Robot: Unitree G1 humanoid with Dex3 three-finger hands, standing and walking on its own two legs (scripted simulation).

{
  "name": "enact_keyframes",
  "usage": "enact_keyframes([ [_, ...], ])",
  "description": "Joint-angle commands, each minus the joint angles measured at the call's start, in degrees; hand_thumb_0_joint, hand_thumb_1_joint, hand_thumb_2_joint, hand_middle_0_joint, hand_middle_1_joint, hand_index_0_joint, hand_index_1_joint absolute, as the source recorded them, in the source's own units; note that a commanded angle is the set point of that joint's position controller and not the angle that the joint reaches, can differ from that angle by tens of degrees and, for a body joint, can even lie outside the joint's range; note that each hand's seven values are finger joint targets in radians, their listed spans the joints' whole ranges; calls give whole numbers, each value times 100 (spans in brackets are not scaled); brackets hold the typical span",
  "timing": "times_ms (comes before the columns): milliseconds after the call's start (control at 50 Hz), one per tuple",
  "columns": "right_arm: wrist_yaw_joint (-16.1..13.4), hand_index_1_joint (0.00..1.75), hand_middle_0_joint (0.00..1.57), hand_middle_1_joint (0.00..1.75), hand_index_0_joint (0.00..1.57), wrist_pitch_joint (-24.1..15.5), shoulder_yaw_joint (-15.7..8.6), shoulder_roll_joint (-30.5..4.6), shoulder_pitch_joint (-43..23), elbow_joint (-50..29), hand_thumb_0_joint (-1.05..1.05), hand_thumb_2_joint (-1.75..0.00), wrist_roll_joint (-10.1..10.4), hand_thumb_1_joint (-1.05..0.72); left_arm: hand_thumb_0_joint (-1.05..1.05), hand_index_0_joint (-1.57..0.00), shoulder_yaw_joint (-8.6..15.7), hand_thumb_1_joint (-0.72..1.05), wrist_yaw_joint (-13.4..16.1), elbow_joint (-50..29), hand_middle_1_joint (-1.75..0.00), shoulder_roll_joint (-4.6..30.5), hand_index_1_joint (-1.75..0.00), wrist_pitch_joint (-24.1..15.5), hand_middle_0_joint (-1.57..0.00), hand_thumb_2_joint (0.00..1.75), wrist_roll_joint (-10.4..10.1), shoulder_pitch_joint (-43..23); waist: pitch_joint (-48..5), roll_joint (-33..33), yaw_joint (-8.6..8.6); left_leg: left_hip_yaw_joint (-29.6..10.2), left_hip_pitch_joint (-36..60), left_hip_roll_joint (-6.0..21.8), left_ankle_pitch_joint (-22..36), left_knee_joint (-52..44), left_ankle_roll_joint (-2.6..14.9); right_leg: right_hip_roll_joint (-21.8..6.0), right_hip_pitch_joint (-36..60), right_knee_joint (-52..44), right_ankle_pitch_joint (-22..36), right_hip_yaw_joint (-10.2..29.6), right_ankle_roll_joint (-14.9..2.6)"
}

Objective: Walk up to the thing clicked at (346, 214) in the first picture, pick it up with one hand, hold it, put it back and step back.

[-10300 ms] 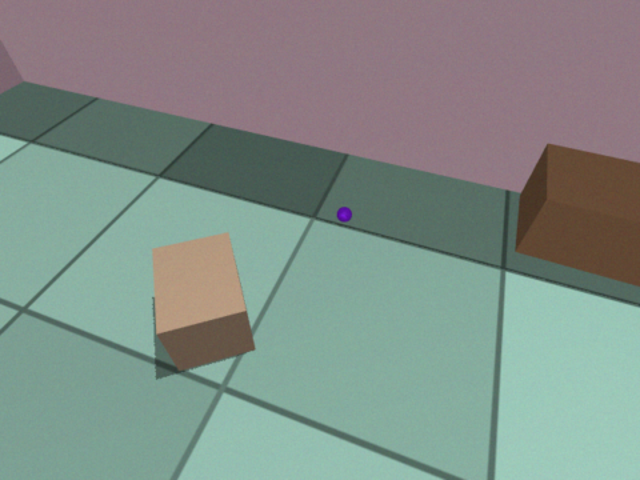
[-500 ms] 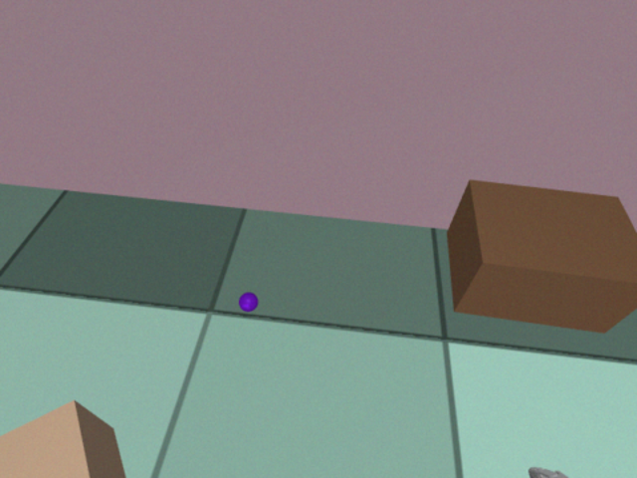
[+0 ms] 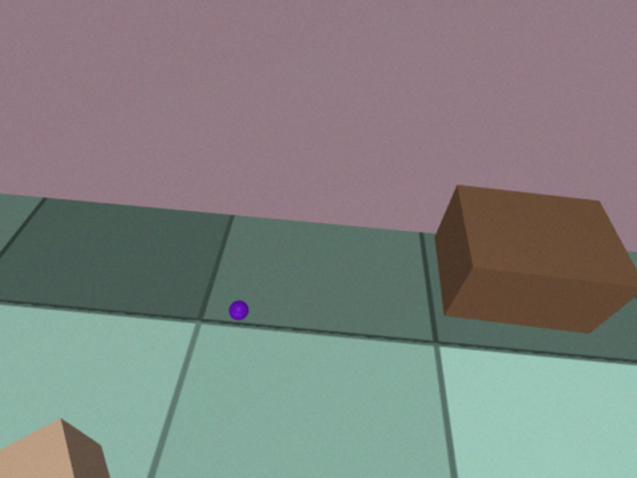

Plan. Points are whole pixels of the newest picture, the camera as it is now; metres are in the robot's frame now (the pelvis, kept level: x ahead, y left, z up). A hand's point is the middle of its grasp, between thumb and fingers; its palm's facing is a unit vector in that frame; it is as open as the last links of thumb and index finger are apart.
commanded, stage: walk up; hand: left
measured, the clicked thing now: (238, 310) +0.77 +0.24 -0.73
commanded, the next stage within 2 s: stand in 0.66 s
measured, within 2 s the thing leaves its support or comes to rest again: neither
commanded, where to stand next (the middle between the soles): +0.38 +0.00 m, yaw -1 degrees
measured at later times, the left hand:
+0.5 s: hand out of the picture +0.15 +0.24 -0.14, palm faces +0.04 -0.94 -0.32, open 7.4 cm
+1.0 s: hand out of the picture +0.09 +0.25 -0.14, palm faces +0.01 -0.94 -0.33, open 7.4 cm
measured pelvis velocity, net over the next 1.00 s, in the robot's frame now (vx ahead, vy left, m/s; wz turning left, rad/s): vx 0.03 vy -0.01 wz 0.02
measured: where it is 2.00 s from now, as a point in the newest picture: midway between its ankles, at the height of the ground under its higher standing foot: outside the picture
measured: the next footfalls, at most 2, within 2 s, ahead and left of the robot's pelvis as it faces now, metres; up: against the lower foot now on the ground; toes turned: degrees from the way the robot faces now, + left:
right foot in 0.08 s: +0.07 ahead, -0.14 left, +0.00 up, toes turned +0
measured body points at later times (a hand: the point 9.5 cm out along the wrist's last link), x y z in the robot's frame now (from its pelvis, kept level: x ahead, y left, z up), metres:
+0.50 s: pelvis +0.03 -0.01 +0.01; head +0.05 +0.00 +0.46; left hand +0.15 +0.29 -0.12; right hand +0.13 -0.31 -0.12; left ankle +0.04 +0.12 -0.73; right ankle +0.03 -0.14 -0.73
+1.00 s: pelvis +0.03 -0.01 +0.02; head +0.05 -0.01 +0.47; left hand +0.09 +0.30 -0.12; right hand +0.13 -0.30 -0.11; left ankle +0.04 +0.12 -0.73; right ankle +0.03 -0.14 -0.73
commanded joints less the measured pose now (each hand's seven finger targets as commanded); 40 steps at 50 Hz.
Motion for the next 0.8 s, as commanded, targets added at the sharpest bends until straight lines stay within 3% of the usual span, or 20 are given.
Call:
enact_keyframes([
  [0, -139, 30, 20, 30, 20, -30, -406, -1752, -347, -444, 0, -90, 15, -90, 0, -20, 245, 90, 30, -186, -30, 851, -30, -116, -20, 90, 74, 236, -313, 1402, 46, -1330, -231, 1339, 318, -1090, 939, -81, 468, -1149, 529, -279, 41],
  [40, -132, 30, 20, 30, 20, 53, -328, -1601, -581, -494, 0, -90, 106, -90, 0, -20, 296, 90, 81, 11, -30, 890, -30, -143, -20, 90, 126, 412, -491, 1072, 243, -1048, -632, 1103, 5, -571, 665, 68, 1220, -1971, 1418, -411, 1],
  [60, -138, 30, 20, 30, 20, 85, -253, -1412, -546, -474, 0, -90, 144, -90, 0, -20, 338, 90, 104, 0, -30, 988, -30, -166, -20, 90, 168, 359, -541, 781, 282, -923, -902, 943, -234, -270, 437, -32, 1510, -2284, 1524, -134, -78],
  [80, -134, 30, 20, 30, 20, 96, -169, -1120, -478, -490, 0, -90, 198, -90, 0, -20, 417, 90, 126, -105, -30, 1347, -30, -223, -20, 90, 204, 203, -600, -129, 216, -661, -1167, 471, -490, 390, 116, -839, 1368, -2752, 1190, 1293, -355],
  [100, -179, 30, 20, 30, 20, 140, -172, -1055, -464, -368, 0, -90, 232, -90, 0, -20, 391, 90, 102, -168, -30, 1534, -30, -224, -20, 90, 148, -223, -439, -568, 79, -394, -505, -35, -1392, 909, -31, -1605, 262, -3190, 564, 2040, -904],
  [120, -179, 30, 20, 30, 20, 139, -204, -1187, -204, -157, 0, -90, 208, -90, 0, -20, 335, 90, 79, -364, -30, 1471, -30, -232, -20, 90, 148, -769, -286, -461, -99, -445, 54, 19, -1400, 1046, -67, -1678, -219, -3016, 623, 2034, -1075],
  [140, -180, 30, 20, 30, 20, 87, -181, -1198, -124, -57, 0, -90, 204, -90, 0, -20, 271, 90, 91, -379, -30, 1290, -30, -236, -20, 90, 108, -924, -331, -212, -216, -418, 124, 93, -923, 452, -39, -1424, -60, -2696, 1435, 1518, -912],
  [180, -185, 30, 20, 30, 20, 17, -174, -1253, -118, 156, 0, -90, 192, -90, 0, -20, 181, 90, 110, -275, -30, 1007, -30, -227, -20, 90, 50, -967, -506, -187, -197, -620, 512, 370, 587, -319, 105, -903, 119, -2260, 2458, 702, -344],
  [200, -182, 30, 20, 30, 20, -8, -160, -1338, -281, 149, 0, -90, 169, -90, 0, -20, 174, 90, 100, -194, -30, 940, -30, -205, -20, 90, 21, -884, -642, -102, -61, -940, 399, 573, 962, -479, 234, -616, 399, -2153, 2423, 442, -171],
  [220, -159, 30, 20, 30, 20, -16, -149, -1466, -504, 130, 0, -90, 173, -90, 0, -20, 187, 90, 80, -118, -30, 995, -30, -191, -20, 90, 20, -723, -637, -48, 96, -1001, 224, 602, 922, -387, 333, -508, 566, -2241, 2068, 378, -113],
  [280, -172, 30, 20, 30, 20, -10, -84, -1337, -571, 251, 0, -90, 211, -90, 0, -20, 218, 90, 113, 57, -30, 1033, -30, -208, -20, 90, 11, -781, -902, 38, 51, -694, 329, 471, 1753, -262, 214, -644, 1180, -2163, 3163, 345, -178],
  [320, -189, 30, 20, 30, 20, 10, -68, -1330, -585, 342, 0, -90, 200, -90, 0, -20, 209, 90, 127, 90, -30, 1044, -30, -196, -20, 90, -14, -853, -988, 150, 43, -676, 398, 477, 1844, -333, 202, -686, 1278, -2165, 3330, 297, -178],
  [420, -201, 30, 20, 30, 20, 24, -71, -1352, -845, 471, 0, -90, 164, -90, 0, -20, 165, 90, 132, 223, -30, 911, -30, -138, -20, 90, -28, -991, -920, 409, 100, -787, 481, 610, 1901, -661, 249, -579, 1246, -2284, 2912, 123, -119],
  [620, -161, 30, 20, 30, 20, 69, -58, -1246, -1148, 595, 0, -90, 132, -90, 0, -20, 154, 90, 91, 429, -30, 886, -30, -131, -20, 90, 48, -1278, -641, 256, 29, -786, 396, 501, 907, -1024, 151, -633, 1212, -2937, 2254, 188, -66],
  [640, -124, 30, 20, 30, 20, 66, -3, -1227, -1168, 620, 0, -90, 163, -90, 0, -20, 6, 90, 74, 598, -30, 754, -30, -161, -20, 90, 18, -1183, -843, 419, -23, -847, 820, 584, 1036, -1236, 102, -694, 1214, -3078, 2360, 303, -33],
  [700, -104, 30, 20, 30, 20, 31, 14, -1255, -1209, 670, 0, -90, 158, -90, 0, -20, -12, 90, 83, 668, -30, 807, -30, -206, -20, 90, 11, -1226, -879, 524, 5, -879, 828, 647, 1560, -1345, 62, -663, 1531, -3048, 2852, 162, 34],
  [780, -92, 30, 20, 30, 20, 58, 31, -1230, -1245, 727, 0, -90, 181, -90, 0, -20, -57, 90, 92, 819, -30, 868, -30, -226, -20, 90, 30, -1179, -811, 302, -13, -862, 1001, 648, 1272, -1474, 61, -690, 1436, -3228, 2603, 167, 58],
])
